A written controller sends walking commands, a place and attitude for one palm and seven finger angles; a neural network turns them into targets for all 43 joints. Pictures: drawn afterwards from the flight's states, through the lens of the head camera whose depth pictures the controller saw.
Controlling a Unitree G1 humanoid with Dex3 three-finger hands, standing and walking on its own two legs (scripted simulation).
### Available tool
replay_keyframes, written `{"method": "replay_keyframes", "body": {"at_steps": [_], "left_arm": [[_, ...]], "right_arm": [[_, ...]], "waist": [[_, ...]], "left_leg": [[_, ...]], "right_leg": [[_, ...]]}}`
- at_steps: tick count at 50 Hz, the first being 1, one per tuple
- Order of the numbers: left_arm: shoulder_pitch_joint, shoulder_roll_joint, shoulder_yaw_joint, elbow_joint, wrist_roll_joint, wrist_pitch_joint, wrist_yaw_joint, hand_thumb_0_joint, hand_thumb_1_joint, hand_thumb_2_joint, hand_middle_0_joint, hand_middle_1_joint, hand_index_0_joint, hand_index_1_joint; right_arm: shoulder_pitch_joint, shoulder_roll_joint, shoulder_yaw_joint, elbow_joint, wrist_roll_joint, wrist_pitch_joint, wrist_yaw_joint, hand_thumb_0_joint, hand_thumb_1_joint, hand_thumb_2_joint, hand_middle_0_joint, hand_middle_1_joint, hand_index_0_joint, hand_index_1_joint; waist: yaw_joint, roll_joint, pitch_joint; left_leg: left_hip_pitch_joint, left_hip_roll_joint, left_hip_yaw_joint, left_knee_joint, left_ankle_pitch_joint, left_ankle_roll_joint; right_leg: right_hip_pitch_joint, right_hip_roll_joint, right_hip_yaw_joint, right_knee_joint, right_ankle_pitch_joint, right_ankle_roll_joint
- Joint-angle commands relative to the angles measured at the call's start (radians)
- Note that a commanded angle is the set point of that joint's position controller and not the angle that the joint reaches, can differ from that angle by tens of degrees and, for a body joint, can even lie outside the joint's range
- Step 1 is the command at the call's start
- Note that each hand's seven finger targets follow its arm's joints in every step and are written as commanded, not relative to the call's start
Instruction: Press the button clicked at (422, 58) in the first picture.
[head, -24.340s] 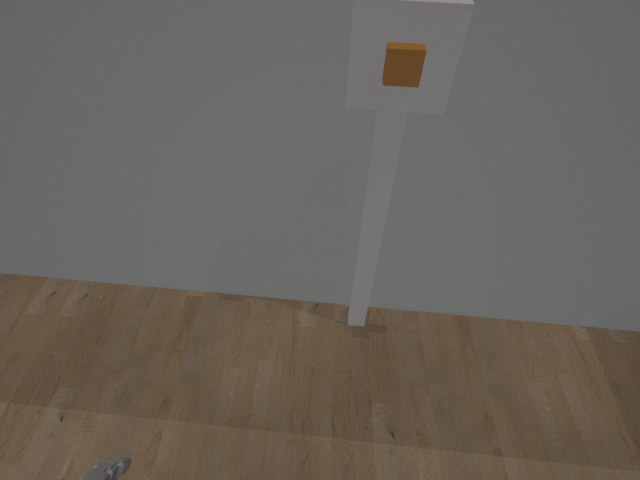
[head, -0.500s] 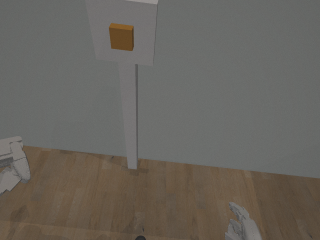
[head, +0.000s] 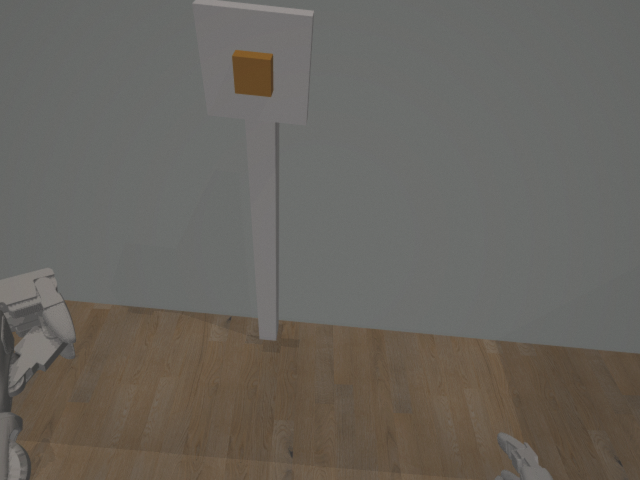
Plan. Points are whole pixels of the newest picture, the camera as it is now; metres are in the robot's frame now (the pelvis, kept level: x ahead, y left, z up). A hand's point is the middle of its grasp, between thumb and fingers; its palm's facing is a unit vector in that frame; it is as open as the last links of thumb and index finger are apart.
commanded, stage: stop stepping back and stand still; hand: left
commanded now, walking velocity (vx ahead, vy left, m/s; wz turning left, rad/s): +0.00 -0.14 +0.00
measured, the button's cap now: (254, 73) +0.68 +0.18 +0.20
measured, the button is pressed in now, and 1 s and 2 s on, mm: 0 0 0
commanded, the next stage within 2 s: let the arm hang, fingers relaxed in 1.12 s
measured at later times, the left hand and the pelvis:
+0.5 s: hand (26, 379) +0.16 +0.26 +0.16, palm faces +0.45 -0.83 -0.33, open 3.1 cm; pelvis -0.03 +0.02 +0.00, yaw +2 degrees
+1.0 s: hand out of the picture +0.12 +0.27 +0.16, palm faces +0.41 -0.81 -0.42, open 3.1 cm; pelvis -0.06 +0.03 +0.01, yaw +1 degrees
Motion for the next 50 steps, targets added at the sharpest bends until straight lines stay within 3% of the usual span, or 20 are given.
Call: {"method": "replay_keyframes", "body": {"at_steps": [1,3,5,6,8,9,10,11,13,16,19,20,22,23,25,27,31,36,44,50], "left_arm": [[0.018,0.240,0.093,-0.481,-0.014,-0.122,-0.016,0.000,0.900,0.900,-1.300,-1.500,-1.300,-1.500],[0.175,0.250,0.143,-0.464,-0.031,-0.104,-0.002,0.000,0.900,0.900,-1.300,-1.500,-1.300,-1.500],[0.270,0.231,0.153,-0.401,-0.035,-0.085,-0.001,0.000,0.900,0.900,-1.300,-1.500,-1.300,-1.500],[0.290,0.229,0.164,-0.362,-0.038,-0.082,-0.003,0.000,0.900,0.900,-1.300,-1.500,-1.300,-1.500],[0.301,0.235,0.178,-0.271,-0.041,-0.072,-0.006,0.000,0.900,0.900,-1.300,-1.500,-1.300,-1.500],[0.255,0.234,0.170,-0.249,-0.042,-0.066,-0.008,0.000,0.900,0.900,-1.300,-1.500,-1.300,-1.500],[0.221,0.246,0.180,-0.224,-0.049,-0.060,-0.006,0.000,0.900,0.900,-1.300,-1.500,-1.300,-1.500],[0.153,0.243,0.169,-0.224,-0.053,-0.053,-0.001,0.000,0.900,0.900,-1.300,-1.500,-1.300,-1.500],[0.075,0.209,0.132,-0.196,-0.042,-0.060,-0.006,0.000,0.900,0.900,-1.300,-1.500,-1.300,-1.500],[0.026,0.169,0.068,-0.132,-0.014,-0.065,-0.008,0.000,0.900,0.900,-1.300,-1.500,-1.300,-1.500],[-0.044,0.168,0.034,-0.230,0.005,-0.076,0.006,0.000,0.900,0.900,-1.300,-1.500,-1.300,-1.500],[-0.040,0.160,0.024,-0.278,0.007,-0.083,0.008,0.000,0.900,0.900,-1.300,-1.500,-1.300,-1.500],[-0.050,0.193,0.045,-0.393,0.013,-0.099,0.014,0.000,0.900,0.900,-1.300,-1.500,-1.300,-1.500],[-0.031,0.228,0.072,-0.414,0.015,-0.102,0.016,0.000,0.900,0.900,-1.300,-1.500,-1.300,-1.500],[0.053,0.239,0.111,-0.412,0.008,-0.106,0.007,0.000,0.900,0.900,-1.300,-1.500,-1.300,-1.500],[0.101,0.214,0.120,-0.365,0.002,-0.110,0.004,0.000,0.900,0.900,-1.300,-1.500,-1.300,-1.500],[0.169,0.188,0.133,-0.276,-0.017,-0.119,-0.006,0.000,0.900,0.900,-1.300,-1.500,-1.300,-1.500],[0.182,0.186,0.125,-0.274,-0.030,-0.114,-0.016,0.000,0.900,0.900,-1.300,-1.500,-1.300,-1.500],[0.100,0.194,0.105,-0.293,-0.015,-0.102,-0.008,0.000,0.900,0.900,-1.300,-1.500,-1.300,-1.500],[0.089,0.175,0.084,-0.265,-0.006,-0.098,-0.002,0.000,0.900,0.900,-1.300,-1.500,-1.300,-1.500]], "right_arm": [[-0.103,-0.089,-0.036,-0.210,-0.011,-0.116,0.026,0.000,-0.900,-0.900,0.200,0.300,0.200,0.300],[-0.096,-0.084,-0.032,-0.221,-0.004,-0.123,0.034,0.000,-0.900,-0.900,0.200,0.300,0.200,0.300],[-0.117,-0.076,-0.020,-0.224,-0.001,-0.110,0.044,0.000,-0.900,-0.900,0.200,0.300,0.200,0.300],[-0.127,-0.074,-0.018,-0.224,-0.002,-0.096,0.042,0.000,-0.900,-0.900,0.200,0.300,0.200,0.300],[-0.137,-0.068,-0.022,-0.230,-0.003,-0.058,0.033,0.000,-0.900,-0.900,0.200,0.300,0.200,0.300],[-0.147,-0.065,-0.028,-0.231,-0.006,-0.033,0.029,0.000,-0.900,-0.900,0.200,0.300,0.200,0.300],[-0.142,-0.069,-0.034,-0.218,-0.004,-0.015,0.022,0.000,-0.900,-0.900,0.200,0.300,0.200,0.300],[-0.143,-0.074,-0.035,-0.199,-0.003,-0.008,0.020,0.000,-0.900,-0.900,0.200,0.300,0.200,0.300],[-0.138,-0.083,-0.036,-0.180,0.002,-0.027,0.018,0.000,-0.900,-0.900,0.200,0.300,0.200,0.300],[-0.151,-0.066,-0.013,-0.168,-0.003,-0.047,0.006,0.000,-0.900,-0.900,0.200,0.300,0.200,0.300],[-0.159,-0.076,-0.019,-0.162,-0.011,-0.081,-0.012,0.000,-0.900,-0.900,0.200,0.300,0.200,0.300],[-0.137,-0.084,-0.025,-0.165,-0.013,-0.089,-0.010,0.000,-0.900,-0.900,0.200,0.300,0.200,0.300],[-0.131,-0.113,-0.037,-0.193,-0.009,-0.094,-0.006,0.000,-0.900,-0.900,0.200,0.300,0.200,0.300],[-0.123,-0.117,-0.040,-0.204,-0.003,-0.091,-0.004,0.000,-0.900,-0.900,0.200,0.300,0.200,0.300],[-0.119,-0.075,-0.021,-0.201,-0.003,-0.093,0.009,0.000,-0.900,-0.900,0.200,0.300,0.200,0.300],[-0.127,-0.079,-0.023,-0.203,0.005,-0.090,0.021,0.000,-0.900,-0.900,0.200,0.300,0.200,0.300],[-0.114,-0.074,-0.031,-0.209,0.007,-0.078,0.032,0.000,-0.900,-0.900,0.200,0.300,0.200,0.300],[-0.131,-0.073,-0.029,-0.220,0.005,-0.065,0.031,0.000,-0.900,-0.900,0.200,0.300,0.200,0.300],[-0.156,-0.068,-0.020,-0.218,-0.001,-0.073,0.007,0.000,-0.900,-0.900,0.200,0.300,0.200,0.300],[-0.150,-0.071,-0.022,-0.208,-0.002,-0.080,0.003,0.000,-0.900,-0.900,0.200,0.300,0.200,0.300]], "waist": [[-0.002,0.221,-0.183],[0.003,0.227,-0.184],[-0.008,0.275,-0.147],[-0.011,0.281,-0.116],[-0.018,0.184,-0.050],[-0.026,0.063,-0.016],[-0.022,-0.099,0.013],[-0.009,-0.190,0.056],[-0.035,-0.179,0.051],[-0.031,-0.118,0.067],[-0.014,-0.029,0.052],[-0.015,0.031,0.026],[-0.004,0.231,-0.035],[-0.001,0.241,-0.070],[-0.002,0.247,-0.064],[0.003,0.220,-0.029],[-0.014,0.101,-0.062],[-0.016,0.098,-0.086],[-0.013,0.089,-0.009],[-0.011,0.103,0.001]], "left_leg": [[0.283,0.258,-0.334,-0.309,0.381,0.064],[0.255,0.237,-0.269,-0.322,0.251,0.070],[0.145,0.189,-0.179,-0.345,0.113,0.026],[0.050,0.167,-0.147,-0.372,-0.055,0.000],[-0.086,0.100,-0.085,-0.295,-0.250,-0.029],[-0.108,0.058,-0.049,-0.116,-0.253,-0.041],[-0.108,0.020,-0.017,0.147,-0.193,-0.053],[-0.181,0.015,-0.027,0.339,-0.177,-0.051],[-0.228,0.035,-0.056,0.450,-0.135,-0.042],[-0.086,0.069,0.001,0.179,-0.076,-0.024],[0.107,0.036,0.057,-0.100,-0.013,-0.003],[0.162,0.046,0.032,-0.173,0.023,0.003],[0.255,0.177,-0.147,-0.188,0.275,0.049],[0.277,0.230,-0.205,-0.173,0.386,0.068],[0.224,0.190,-0.161,-0.182,0.513,0.053],[0.134,0.177,-0.121,-0.196,0.409,0.027],[0.117,0.111,-0.044,-0.133,0.335,-0.016],[0.147,0.108,-0.050,-0.173,0.239,-0.018],[0.125,0.092,-0.059,-0.233,-0.006,-0.013],[0.130,0.085,-0.055,-0.240,-0.028,-0.018]], "right_leg": [[-0.132,0.055,0.040,0.201,-0.170,-0.013],[-0.106,0.041,0.014,0.084,-0.105,-0.014],[-0.013,0.052,-0.050,-0.062,-0.052,-0.013],[0.061,0.058,-0.078,-0.129,-0.021,-0.021],[0.110,0.022,-0.044,-0.251,-0.047,-0.055],[0.032,-0.069,0.094,-0.338,-0.179,-0.106],[-0.124,-0.233,0.319,-0.470,-0.370,-0.179],[-0.182,-0.338,0.412,-0.525,-0.390,-0.229],[-0.152,-0.296,0.342,-0.476,-0.241,-0.205],[-0.151,-0.218,0.135,-0.401,-0.021,-0.156],[-0.138,-0.177,0.087,-0.331,0.059,-0.120],[-0.112,-0.147,0.062,-0.264,0.119,-0.095],[-0.138,-0.040,-0.005,-0.083,0.196,-0.018],[-0.146,-0.013,-0.028,-0.033,0.178,0.002],[-0.099,0.006,-0.048,-0.042,0.175,0.000],[-0.035,0.011,-0.046,-0.103,0.157,-0.005],[0.023,-0.029,0.009,-0.176,0.393,-0.021],[-0.002,-0.024,0.004,-0.207,0.297,-0.016],[-0.057,-0.020,0.015,-0.283,0.123,-0.013],[-0.061,-0.016,0.012,-0.304,0.091,-0.015]]}}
